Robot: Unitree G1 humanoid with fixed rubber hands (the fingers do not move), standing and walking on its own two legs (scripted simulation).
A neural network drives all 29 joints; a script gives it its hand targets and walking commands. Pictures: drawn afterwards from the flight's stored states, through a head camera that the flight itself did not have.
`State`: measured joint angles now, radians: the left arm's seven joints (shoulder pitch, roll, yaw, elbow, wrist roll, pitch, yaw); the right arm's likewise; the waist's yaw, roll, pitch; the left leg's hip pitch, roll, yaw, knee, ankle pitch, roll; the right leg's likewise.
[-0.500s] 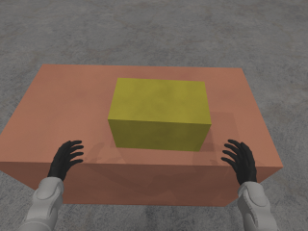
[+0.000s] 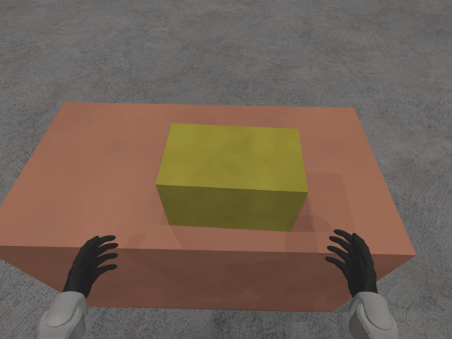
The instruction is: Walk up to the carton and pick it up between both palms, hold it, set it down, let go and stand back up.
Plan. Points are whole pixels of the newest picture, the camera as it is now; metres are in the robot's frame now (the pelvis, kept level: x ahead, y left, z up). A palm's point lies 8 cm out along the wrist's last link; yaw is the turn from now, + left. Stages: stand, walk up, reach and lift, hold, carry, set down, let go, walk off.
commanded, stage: set down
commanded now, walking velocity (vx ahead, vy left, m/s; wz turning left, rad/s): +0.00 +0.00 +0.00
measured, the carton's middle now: (231, 178) +0.46 -0.01 -0.05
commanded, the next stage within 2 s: let go in 1.18 s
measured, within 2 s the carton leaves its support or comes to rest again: neither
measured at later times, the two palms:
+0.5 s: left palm (78, 306) +0.18 +0.25 -0.04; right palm (365, 304) +0.18 -0.24 -0.04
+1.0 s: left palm (84, 311) +0.18 +0.25 -0.06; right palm (358, 309) +0.18 -0.23 -0.05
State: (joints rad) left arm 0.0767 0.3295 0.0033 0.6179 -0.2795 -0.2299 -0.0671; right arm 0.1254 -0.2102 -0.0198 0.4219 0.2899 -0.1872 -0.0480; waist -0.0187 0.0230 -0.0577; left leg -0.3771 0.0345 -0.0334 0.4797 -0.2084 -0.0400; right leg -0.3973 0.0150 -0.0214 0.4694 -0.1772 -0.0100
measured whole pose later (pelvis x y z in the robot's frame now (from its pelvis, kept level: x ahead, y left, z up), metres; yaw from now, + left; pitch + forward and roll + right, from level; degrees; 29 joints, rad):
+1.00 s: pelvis +0.01 +0.00 +0.00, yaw +0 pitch +3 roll +0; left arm 0.20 0.29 0.00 0.53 -0.28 -0.04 -0.02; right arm 0.23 -0.18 -0.02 0.45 0.19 -0.13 -0.02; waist -0.02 0.02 -0.02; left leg -0.30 0.03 -0.03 0.46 -0.22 -0.04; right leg -0.33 0.01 -0.02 0.47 -0.20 -0.01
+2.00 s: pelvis +0.01 +0.01 +0.00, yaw +0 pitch +2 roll -1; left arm 0.20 0.31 0.00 0.57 -0.04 -0.03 0.00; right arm 0.21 -0.32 -0.02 0.86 0.04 -0.03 0.01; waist -0.02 0.02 -0.01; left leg -0.31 0.03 -0.03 0.53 -0.27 -0.03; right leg -0.32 0.01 -0.02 0.50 -0.23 -0.01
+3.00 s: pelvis +0.00 +0.01 +0.00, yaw +0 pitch +1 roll -1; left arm 0.21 0.35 0.00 0.79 -0.03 -0.03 0.00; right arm 0.21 -0.33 -0.02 1.06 0.04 -0.02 0.02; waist -0.02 0.01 -0.09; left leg -0.30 0.03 -0.03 0.54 -0.25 -0.03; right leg -0.31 0.01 -0.02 0.50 -0.21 -0.01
